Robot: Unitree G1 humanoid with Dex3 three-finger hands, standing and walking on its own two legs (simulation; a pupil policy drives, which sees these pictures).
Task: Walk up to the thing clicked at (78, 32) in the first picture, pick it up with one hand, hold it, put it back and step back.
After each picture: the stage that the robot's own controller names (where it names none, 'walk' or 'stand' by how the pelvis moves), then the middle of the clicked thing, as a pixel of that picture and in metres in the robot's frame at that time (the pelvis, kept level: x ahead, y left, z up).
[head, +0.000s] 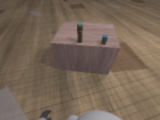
stand; (79, 33) +0.98 +0.18 -0.02
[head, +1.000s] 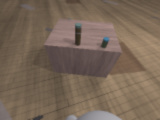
walk; (78, 35) +0.86 +0.17 -0.02
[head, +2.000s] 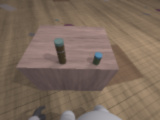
stand; (61, 52) +0.53 +0.26 -0.01
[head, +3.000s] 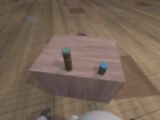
stand; (67, 60) +0.51 +0.24 -0.02
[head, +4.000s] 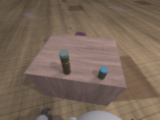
stand; (65, 63) +0.46 +0.23 -0.02
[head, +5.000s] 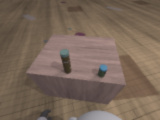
stand; (66, 62) +0.48 +0.23 -0.03
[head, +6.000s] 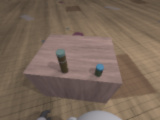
stand; (62, 62) +0.48 +0.26 -0.03
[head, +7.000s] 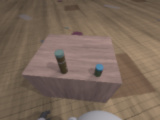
stand; (62, 63) +0.47 +0.27 -0.03
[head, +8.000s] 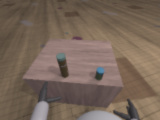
rise first; (63, 66) +0.45 +0.26 -0.03
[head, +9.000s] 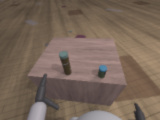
go down; (66, 64) +0.47 +0.25 -0.02
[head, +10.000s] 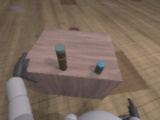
go down; (62, 59) +0.48 +0.23 -0.01
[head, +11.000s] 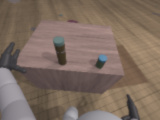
go down; (61, 52) +0.50 +0.23 +0.02
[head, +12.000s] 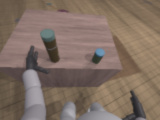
close in; (52, 48) +0.48 +0.25 +0.05
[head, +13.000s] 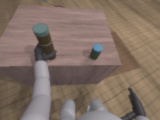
close; (47, 45) +0.49 +0.25 +0.08
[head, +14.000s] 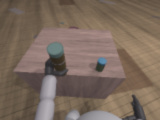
lift; (59, 62) +0.34 +0.20 +0.15
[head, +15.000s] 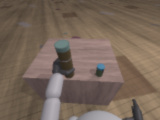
lift; (66, 61) +0.33 +0.16 +0.18
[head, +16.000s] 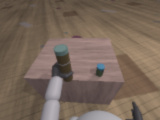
hold; (65, 65) +0.33 +0.17 +0.15
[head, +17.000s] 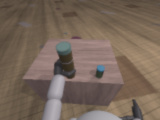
hold; (67, 63) +0.33 +0.15 +0.17
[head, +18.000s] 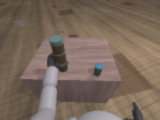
crouch; (60, 56) +0.39 +0.20 +0.17
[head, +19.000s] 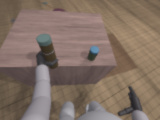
lower; (49, 54) +0.45 +0.23 +0.04
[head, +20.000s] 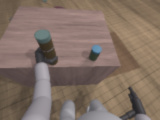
lower; (48, 50) +0.46 +0.23 +0.07
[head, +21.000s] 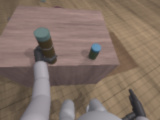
lower; (48, 49) +0.46 +0.24 +0.07
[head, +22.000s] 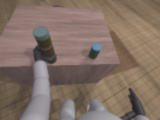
lower; (47, 48) +0.47 +0.24 +0.07
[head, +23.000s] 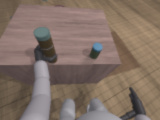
rest; (48, 48) +0.46 +0.24 +0.07
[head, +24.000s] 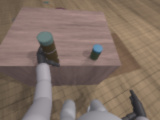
withdraw; (50, 52) +0.45 +0.23 +0.07
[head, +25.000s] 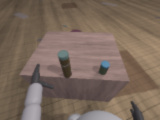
sink last; (65, 65) +0.41 +0.21 +0.02
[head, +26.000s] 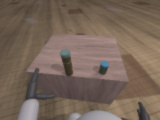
stand; (67, 63) +0.44 +0.23 +0.02
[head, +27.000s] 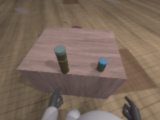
stand; (62, 61) +0.43 +0.23 +0.03
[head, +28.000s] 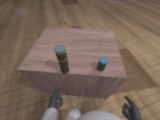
stand; (63, 61) +0.43 +0.23 +0.04
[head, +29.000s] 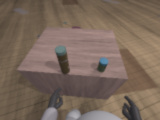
stand; (63, 61) +0.42 +0.22 +0.04
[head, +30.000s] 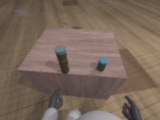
stand; (63, 61) +0.43 +0.23 +0.04
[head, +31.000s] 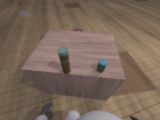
stand; (65, 61) +0.44 +0.23 +0.01
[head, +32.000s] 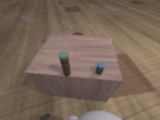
walk; (65, 65) +0.45 +0.23 -0.03
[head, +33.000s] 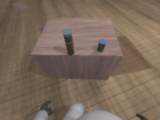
walk; (69, 43) +0.62 +0.24 -0.01
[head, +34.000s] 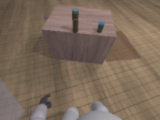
walk; (75, 21) +0.97 +0.20 -0.01
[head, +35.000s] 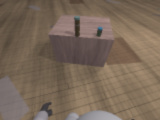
stand; (77, 27) +1.06 +0.23 -0.02
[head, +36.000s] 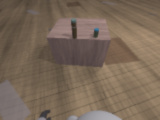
stand; (74, 29) +1.06 +0.26 -0.03
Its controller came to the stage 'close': yes
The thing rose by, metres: 0.20
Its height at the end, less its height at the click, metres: +0.00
